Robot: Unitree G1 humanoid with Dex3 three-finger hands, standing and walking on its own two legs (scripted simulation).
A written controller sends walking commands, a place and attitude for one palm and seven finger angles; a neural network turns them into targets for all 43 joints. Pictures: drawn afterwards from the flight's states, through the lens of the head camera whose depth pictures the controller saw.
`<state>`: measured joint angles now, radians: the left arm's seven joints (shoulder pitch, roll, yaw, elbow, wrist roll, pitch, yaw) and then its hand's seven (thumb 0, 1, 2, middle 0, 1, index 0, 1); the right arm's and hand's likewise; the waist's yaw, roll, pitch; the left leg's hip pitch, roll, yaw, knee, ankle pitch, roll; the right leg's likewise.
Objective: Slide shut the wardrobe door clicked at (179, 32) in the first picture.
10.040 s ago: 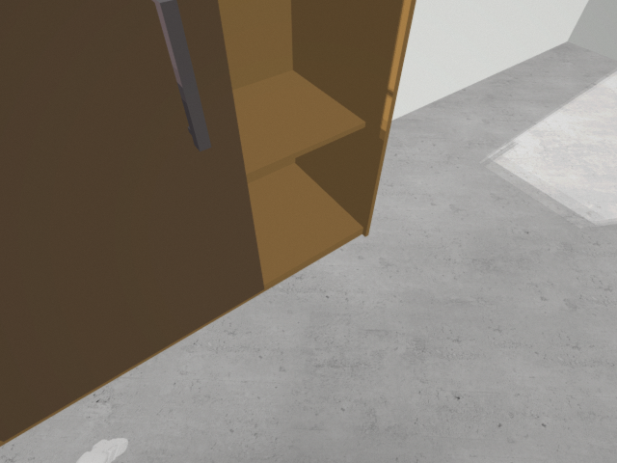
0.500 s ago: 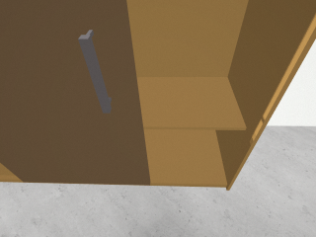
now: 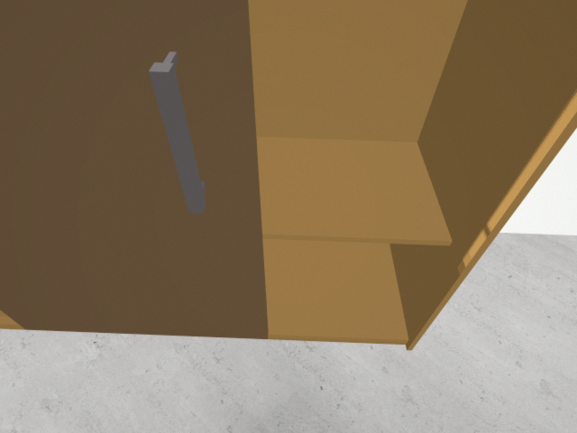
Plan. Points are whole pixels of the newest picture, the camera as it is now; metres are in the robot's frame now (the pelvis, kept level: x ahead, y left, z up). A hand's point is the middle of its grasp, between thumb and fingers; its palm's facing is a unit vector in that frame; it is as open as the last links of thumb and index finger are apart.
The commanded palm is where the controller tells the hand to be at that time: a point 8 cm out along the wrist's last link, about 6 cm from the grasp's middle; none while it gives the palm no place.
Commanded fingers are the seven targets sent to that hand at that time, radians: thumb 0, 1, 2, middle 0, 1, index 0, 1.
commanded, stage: come to a stop and stand still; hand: left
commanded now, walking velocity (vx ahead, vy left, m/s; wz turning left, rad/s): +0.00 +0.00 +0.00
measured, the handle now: (186, 141) +0.51 +0.20 +0.14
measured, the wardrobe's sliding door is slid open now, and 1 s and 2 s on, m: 0.50 0.50 0.50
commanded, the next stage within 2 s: look again from close up in 0.30 s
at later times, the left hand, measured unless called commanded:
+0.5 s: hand out of the picture +0.01 +0.17 -0.17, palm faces +0.02 -0.98 -0.21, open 7.3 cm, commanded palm none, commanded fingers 0.00 0.90 0.90 -0.20 -0.30 -0.20 -0.30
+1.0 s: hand out of the picture +0.00 +0.15 -0.17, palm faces +0.04 -0.98 -0.21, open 7.3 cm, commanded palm none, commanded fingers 0.00 0.90 0.90 -0.20 -0.30 -0.20 -0.30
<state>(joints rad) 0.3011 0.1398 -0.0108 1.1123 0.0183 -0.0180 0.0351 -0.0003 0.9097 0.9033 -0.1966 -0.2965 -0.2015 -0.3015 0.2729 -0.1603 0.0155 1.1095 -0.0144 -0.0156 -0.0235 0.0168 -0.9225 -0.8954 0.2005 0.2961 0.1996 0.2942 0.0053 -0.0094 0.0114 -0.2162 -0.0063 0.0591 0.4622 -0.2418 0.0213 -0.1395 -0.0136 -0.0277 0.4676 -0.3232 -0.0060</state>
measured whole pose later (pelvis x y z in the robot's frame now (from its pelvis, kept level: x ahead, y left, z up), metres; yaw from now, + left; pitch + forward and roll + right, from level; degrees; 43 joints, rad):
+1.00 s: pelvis +0.02 -0.01 +0.00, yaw +1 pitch +0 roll +1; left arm 0.32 0.14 -0.01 1.13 0.02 -0.02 0.05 0.00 0.91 0.90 -0.20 -0.30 -0.20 -0.30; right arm 0.27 -0.16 0.02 1.14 -0.01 -0.01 -0.03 0.01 -0.91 -0.90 0.20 0.30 0.20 0.29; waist 0.01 0.00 0.02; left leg -0.15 0.00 0.04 0.40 -0.24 0.00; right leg -0.07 -0.01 -0.04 0.40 -0.32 -0.02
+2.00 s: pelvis -0.06 -0.01 -0.04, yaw +2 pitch +5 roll -2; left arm 0.18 0.32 0.22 0.11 -0.33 -0.17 -0.39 0.00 0.19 0.60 -0.25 -0.75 -0.25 -0.76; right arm 0.25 -0.20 0.09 0.62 0.04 -0.25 -0.09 0.02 -0.90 -0.89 0.21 0.30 0.21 0.30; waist -0.01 0.06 -0.05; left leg -0.60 0.03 -0.01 0.85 -0.33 0.00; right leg -0.49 0.02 -0.09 0.82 -0.42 -0.03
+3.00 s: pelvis -0.04 -0.01 +0.00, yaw +3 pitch -1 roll -1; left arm -0.10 0.48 0.45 0.22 -0.35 0.08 -0.50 -0.01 -0.50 0.30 -0.30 -1.20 -0.30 -1.20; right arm 0.23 -0.29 0.08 0.65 0.07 -0.27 -0.09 0.02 -0.90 -0.90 0.20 0.30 0.20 0.30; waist 0.03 0.08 -0.01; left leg -0.29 0.01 0.00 0.52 -0.21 0.01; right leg -0.18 0.01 -0.08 0.49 -0.29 -0.02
